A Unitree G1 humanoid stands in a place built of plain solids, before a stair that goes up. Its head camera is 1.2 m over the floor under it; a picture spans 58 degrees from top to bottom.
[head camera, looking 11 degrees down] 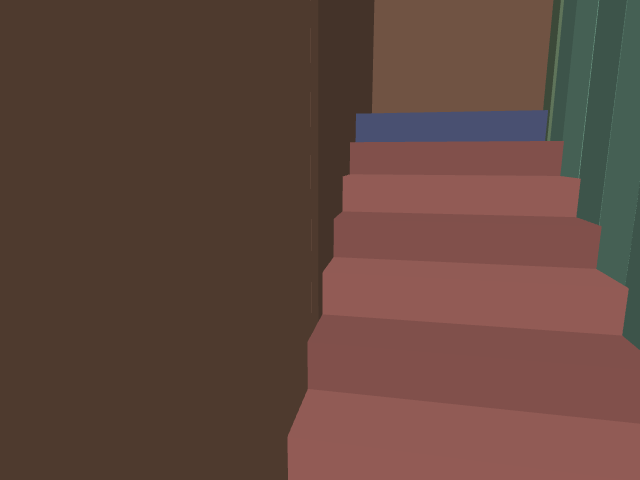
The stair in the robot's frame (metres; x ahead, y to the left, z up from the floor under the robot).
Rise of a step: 0.18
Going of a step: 0.28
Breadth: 1.13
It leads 11 degrees to the right of straight ahead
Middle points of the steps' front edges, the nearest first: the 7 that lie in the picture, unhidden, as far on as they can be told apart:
1.06 -0.46 0.37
1.34 -0.51 0.55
1.61 -0.56 0.73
1.89 -0.62 0.91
2.16 -0.67 1.10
2.44 -0.73 1.28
2.71 -0.78 1.46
